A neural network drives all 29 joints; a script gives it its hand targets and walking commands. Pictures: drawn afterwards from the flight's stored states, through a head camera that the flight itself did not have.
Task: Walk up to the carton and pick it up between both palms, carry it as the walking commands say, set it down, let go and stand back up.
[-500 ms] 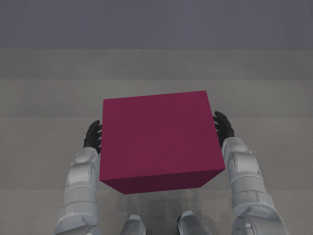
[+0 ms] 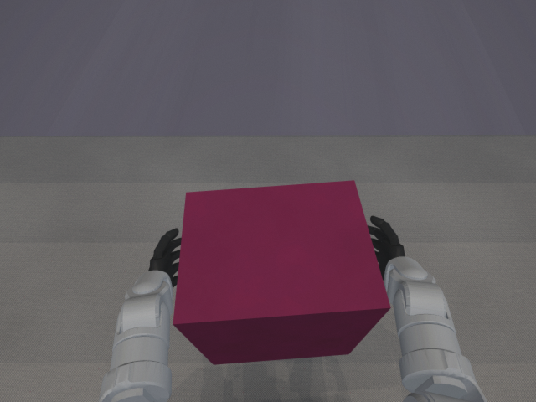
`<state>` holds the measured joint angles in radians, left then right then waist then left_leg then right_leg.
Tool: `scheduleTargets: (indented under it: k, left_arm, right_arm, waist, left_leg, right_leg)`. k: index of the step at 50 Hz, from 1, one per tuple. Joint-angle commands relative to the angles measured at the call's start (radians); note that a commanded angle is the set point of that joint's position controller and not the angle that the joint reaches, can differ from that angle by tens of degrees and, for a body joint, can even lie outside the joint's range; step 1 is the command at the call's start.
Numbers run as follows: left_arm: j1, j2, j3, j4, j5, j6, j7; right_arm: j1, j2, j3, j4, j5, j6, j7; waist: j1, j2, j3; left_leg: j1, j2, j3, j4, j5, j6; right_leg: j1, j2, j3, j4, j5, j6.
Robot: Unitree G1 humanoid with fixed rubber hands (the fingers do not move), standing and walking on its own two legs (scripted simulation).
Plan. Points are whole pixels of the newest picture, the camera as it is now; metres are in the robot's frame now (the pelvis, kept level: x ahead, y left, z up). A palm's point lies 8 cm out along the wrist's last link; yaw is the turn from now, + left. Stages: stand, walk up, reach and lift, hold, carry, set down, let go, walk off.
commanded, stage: reach and lift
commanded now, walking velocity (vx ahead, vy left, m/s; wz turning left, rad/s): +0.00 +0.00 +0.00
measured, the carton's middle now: (276, 282) +0.33 -0.01 -0.08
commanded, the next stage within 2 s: hold in 1.70 s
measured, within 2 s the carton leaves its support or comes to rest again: neither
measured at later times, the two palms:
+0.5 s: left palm (146, 270) +0.31 +0.17 +0.04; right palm (403, 251) +0.31 -0.19 +0.05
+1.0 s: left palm (141, 273) +0.30 +0.18 +0.05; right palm (409, 253) +0.29 -0.19 +0.07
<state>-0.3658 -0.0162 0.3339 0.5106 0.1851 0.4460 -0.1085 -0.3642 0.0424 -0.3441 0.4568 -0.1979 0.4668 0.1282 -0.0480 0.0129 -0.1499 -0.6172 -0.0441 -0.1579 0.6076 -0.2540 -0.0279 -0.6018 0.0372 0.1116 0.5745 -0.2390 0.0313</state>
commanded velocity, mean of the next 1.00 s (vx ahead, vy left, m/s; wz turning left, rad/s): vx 0.00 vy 0.00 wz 0.00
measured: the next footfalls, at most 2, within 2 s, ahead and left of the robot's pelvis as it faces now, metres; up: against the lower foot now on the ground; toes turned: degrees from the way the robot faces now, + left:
none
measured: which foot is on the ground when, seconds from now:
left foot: down 0.00-1.00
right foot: down 0.00-1.00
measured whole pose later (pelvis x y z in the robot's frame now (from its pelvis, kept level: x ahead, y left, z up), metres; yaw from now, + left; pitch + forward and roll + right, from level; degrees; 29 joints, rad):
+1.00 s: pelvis +0.02 -0.01 +0.02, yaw +0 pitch -4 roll +0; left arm -0.19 -0.01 0.24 0.19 0.15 0.73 -0.12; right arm -0.18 0.07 -0.24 0.12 -0.16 0.76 0.09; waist -0.02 -0.01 0.02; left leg -0.05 -0.02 -0.15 0.32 -0.19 -0.02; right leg -0.04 0.02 0.11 0.29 -0.18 0.02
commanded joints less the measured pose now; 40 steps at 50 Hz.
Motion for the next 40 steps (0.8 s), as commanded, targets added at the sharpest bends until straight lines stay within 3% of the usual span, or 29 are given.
scheduleTargets:
  k: [1, 2, 3, 4, 7, 8, 11, 12, 13, 14, 15, 16, 17, 18, 19, 20, 22, 23, 25, 26, 27, 30, 31, 33, 34, 35, 38, 39, 40]
  left_arm:
    - [-0.546, -0.997, -0.490, -0.032, -0.103, -0.002, -0.178]
    - [-0.483, -0.963, -0.521, -0.083, -0.113, 0.008, -0.178]
    - [-0.569, -0.940, -0.534, -0.091, -0.128, 0.002, -0.185]
    - [-0.534, -0.930, -0.503, -0.097, -0.092, 0.006, -0.183]
    - [-0.506, -0.955, -0.531, -0.094, -0.107, 0.025, -0.195]
    - [-0.495, -0.952, -0.547, -0.124, -0.123, 0.026, -0.198]
    - [-0.506, -0.957, -0.579, -0.150, -0.152, 0.052, -0.185]
    - [-0.462, -0.972, -0.596, -0.123, -0.171, 0.062, -0.186]
    - [-0.471, -0.923, -0.530, -0.107, -0.125, 0.065, -0.182]
    - [-0.508, -0.938, -0.571, -0.162, -0.146, 0.060, -0.195]
    - [-0.565, -0.981, -0.607, -0.221, -0.169, 0.068, -0.197]
    - [-0.480, -0.959, -0.615, -0.191, -0.198, 0.073, -0.200]
    - [-0.523, -0.919, -0.596, -0.222, -0.176, 0.079, -0.199]
    - [-0.432, -0.950, -0.613, -0.240, -0.181, 0.094, -0.189]
    - [-0.397, -0.946, -0.638, -0.248, -0.187, 0.122, -0.177]
    - [-0.356, -0.942, -0.604, -0.227, -0.158, 0.129, -0.176]
    - [-0.319, -0.967, -0.646, -0.287, -0.169, 0.142, -0.163]
    - [-0.297, -0.972, -0.679, -0.314, -0.193, 0.151, -0.169]
    - [-0.265, -0.889, -0.644, -0.342, -0.176, 0.183, -0.151]
    - [-0.330, -0.862, -0.640, -0.393, -0.160, 0.187, -0.154]
    - [-0.300, -0.900, -0.637, -0.357, -0.159, 0.206, -0.149]
    - [-0.281, -0.881, -0.683, -0.436, -0.189, 0.218, -0.154]
    - [-0.271, -0.898, -0.715, -0.473, -0.201, 0.225, -0.158]
    - [-0.255, -0.844, -0.722, -0.573, -0.211, 0.233, -0.148]
    - [-0.230, -0.837, -0.730, -0.519, -0.220, 0.247, -0.150]
    - [-0.195, -0.756, -0.661, -0.514, -0.179, 0.251, -0.145]
    - [-0.177, -0.786, -0.682, -0.505, -0.193, 0.248, -0.141]
    - [-0.182, -0.769, -0.686, -0.527, -0.194, 0.247, -0.144]
    - [-0.240, -0.777, -0.673, -0.500, -0.193, 0.255, -0.138]
  right_arm:
    - [-0.556, 0.858, 0.532, -0.037, 0.137, -0.020, 0.200]
    - [-0.482, 0.871, 0.561, -0.086, 0.158, -0.017, 0.194]
    - [-0.530, 0.851, 0.507, -0.084, 0.127, -0.005, 0.191]
    - [-0.520, 0.853, 0.516, -0.038, 0.139, -0.002, 0.199]
    - [-0.422, 0.895, 0.550, -0.074, 0.129, 0.024, 0.198]
    - [-0.455, 0.887, 0.572, -0.085, 0.168, 0.018, 0.201]
    - [-0.452, 0.872, 0.564, -0.148, 0.141, 0.028, 0.183]
    - [-0.442, 0.823, 0.578, -0.151, 0.145, 0.042, 0.178]
    - [-0.432, 0.817, 0.514, -0.056, 0.122, 0.060, 0.174]
    - [-0.457, 0.906, 0.579, -0.151, 0.153, 0.059, 0.173]
    - [-0.509, 0.892, 0.606, -0.238, 0.187, 0.065, 0.176]
    - [-0.509, 0.870, 0.640, -0.237, 0.212, 0.082, 0.172]
    - [-0.413, 0.832, 0.562, -0.145, 0.157, 0.097, 0.177]
    - [-0.378, 0.869, 0.613, -0.182, 0.194, 0.104, 0.177]
    - [-0.269, 0.888, 0.610, -0.099, 0.166, 0.118, 0.174]
    - [-0.310, 0.827, 0.580, -0.213, 0.151, 0.114, 0.175]
    - [-0.342, 0.861, 0.649, -0.293, 0.200, 0.118, 0.171]
    - [-0.308, 0.836, 0.660, -0.348, 0.193, 0.124, 0.165]
    - [-0.281, 0.803, 0.659, -0.319, 0.200, 0.160, 0.154]
    - [-0.269, 0.774, 0.615, -0.323, 0.159, 0.168, 0.150]
    - [-0.305, 0.804, 0.636, -0.384, 0.181, 0.173, 0.156]
    - [-0.329, 0.803, 0.717, -0.462, 0.238, 0.190, 0.148]
    - [-0.241, 0.823, 0.723, -0.448, 0.234, 0.207, 0.143]
    - [-0.148, 0.809, 0.725, -0.466, 0.202, 0.226, 0.125]
    - [-0.141, 0.789, 0.702, -0.465, 0.207, 0.236, 0.117]
    - [-0.145, 0.722, 0.693, -0.493, 0.192, 0.231, 0.098]
    - [-0.210, 0.739, 0.713, -0.557, 0.198, 0.234, 0.104]
    - [-0.188, 0.703, 0.722, -0.566, 0.208, 0.238, 0.103]
    - [-0.235, 0.726, 0.715, -0.535, 0.200, 0.249, 0.100]
  waist:
    - [0.018, 0.068, -0.289]
    - [0.022, 0.022, -0.311]
    - [-0.054, -0.050, -0.341]
    - [0.047, 0.027, -0.288]
    - [0.010, -0.022, -0.317]
    - [0.031, 0.045, -0.292]
    - [-0.017, -0.047, -0.324]
    - [-0.011, -0.057, -0.270]
    - [0.002, 0.026, -0.166]
    - [0.019, -0.044, -0.219]
    - [-0.011, 0.039, -0.275]
    - [0.023, -0.078, -0.290]
    - [-0.025, -0.032, -0.198]
    - [0.031, 0.012, -0.267]
    - [0.013, 0.053, -0.176]
    - [0.004, 0.008, -0.177]
    - [0.046, 0.067, -0.253]
    - [0.014, -0.023, -0.255]
    - [0.034, 0.039, -0.084]
    - [-0.017, 0.010, -0.056]
    - [0.018, 0.017, -0.112]
    - [0.047, 0.004, -0.088]
    - [0.022, 0.047, -0.113]
    - [0.031, -0.038, -0.118]
    - [0.005, -0.007, -0.090]
    - [0.034, 0.017, -0.096]
    - [0.031, -0.069, -0.038]
    - [-0.002, -0.004, -0.038]
    - [0.018, -0.065, -0.036]
  left_leg:
    - [0.170, -0.067, 0.093, -0.115, 0.150, 0.009]
    - [0.249, -0.062, 0.097, -0.133, 0.203, 0.018]
    - [0.303, -0.053, 0.094, -0.122, 0.163, 0.014]
    - [0.268, -0.057, 0.101, -0.146, 0.161, 0.008]
    - [0.287, -0.064, 0.109, -0.182, 0.192, 0.014]
    - [0.277, -0.087, 0.123, -0.176, 0.259, 0.021]
    - [0.374, -0.066, 0.099, -0.215, 0.266, 0.013]
    - [0.410, -0.062, 0.100, -0.218, 0.279, 0.012]
    - [0.317, -0.068, 0.101, -0.224, 0.137, 0.020]
    - [0.374, -0.051, 0.101, -0.227, 0.117, 0.033]
    - [0.414, -0.057, 0.102, -0.225, 0.148, 0.020]
    - [0.458, -0.039, 0.085, -0.227, 0.215, 0.033]
    - [0.448, -0.042, 0.082, -0.252, 0.225, 0.009]
    - [0.528, -0.054, 0.082, -0.247, 0.350, 0.004]
    - [0.476, -0.045, 0.064, -0.256, 0.375, 0.002]
    - [0.497, -0.064, 0.078, -0.273, 0.355, 0.000]
    - [0.568, -0.059, 0.092, -0.286, 0.424, 0.000]
    - [0.577, -0.062, 0.088, -0.287, 0.472, -0.003]
    - [0.538, -0.067, 0.075, -0.319, 0.410, -0.003]
    - [0.531, -0.069, 0.087, -0.323, 0.308, -0.010]
    - [0.584, -0.062, 0.084, -0.333, 0.277, -0.007]
    - [0.560, -0.078, 0.091, -0.328, 0.320, 0.003]
    - [0.593, -0.076, 0.098, -0.332, 0.386, -0.004]
    - [0.615, -0.068, 0.064, -0.334, 0.465, 0.003]
    - [0.663, -0.063, 0.079, -0.340, 0.429, 0.004]
    - [0.660, -0.079, 0.098, -0.353, 0.411, 0.007]
    - [0.628, -0.075, 0.085, -0.369, 0.343, 0.019]
    - [0.631, -0.074, 0.109, -0.374, 0.337, 0.011]
    - [0.597, -0.052, 0.085, -0.381, 0.240, 0.015]
  right_leg:
    - [0.299, 0.059, -0.084, -0.076, 0.139, -0.053]
    - [0.395, 0.058, -0.080, -0.101, 0.224, -0.041]
    - [0.371, 0.077, -0.088, -0.114, 0.202, -0.028]
    - [0.358, 0.060, -0.073, -0.127, 0.139, -0.039]
    - [0.460, 0.066, -0.071, -0.159, 0.259, -0.027]
    - [0.527, 0.031, -0.047, -0.153, 0.364, -0.025]
    - [0.547, 0.074, -0.079, -0.173, 0.336, -0.021]
    - [0.526, 0.068, -0.072, -0.187, 0.317, -0.021]
    - [0.498, 0.048, -0.057, -0.198, 0.210, -0.024]
    - [0.493, 0.058, -0.052, -0.218, 0.142, -0.008]
    - [0.527, 0.048, -0.060, -0.215, 0.183, -0.028]
    - [0.577, 0.054, -0.073, -0.208, 0.254, -0.011]
    - [0.478, 0.067, -0.071, -0.235, 0.218, -0.018]
    - [0.578, 0.058, -0.058, -0.225, 0.331, -0.014]
    - [0.580, 0.058, -0.058, -0.228, 0.346, -0.032]
    - [0.586, 0.063, -0.056, -0.266, 0.346, -0.025]
    - [0.655, 0.066, -0.050, -0.251, 0.404, -0.025]
    - [0.656, 0.066, -0.053, -0.264, 0.460, -0.022]
    - [0.626, 0.058, -0.067, -0.265, 0.432, -0.012]
    - [0.596, 0.069, -0.057, -0.297, 0.298, -0.021]
    - [0.594, 0.065, -0.067, -0.288, 0.262, -0.018]
    - [0.700, 0.055, -0.054, -0.297, 0.358, -0.016]
    - [0.683, 0.053, -0.037, -0.300, 0.399, -0.019]
    - [0.723, 0.068, -0.052, -0.299, 0.499, -0.012]
    - [0.668, 0.060, -0.039, -0.315, 0.469, -0.014]
    - [0.719, 0.055, -0.040, -0.325, 0.490, -0.012]
    - [0.678, 0.061, -0.053, -0.318, 0.393, -0.007]
    - [0.699, 0.068, -0.061, -0.311, 0.416, 0.007]
    - [0.674, 0.071, -0.077, -0.311, 0.267, -0.003]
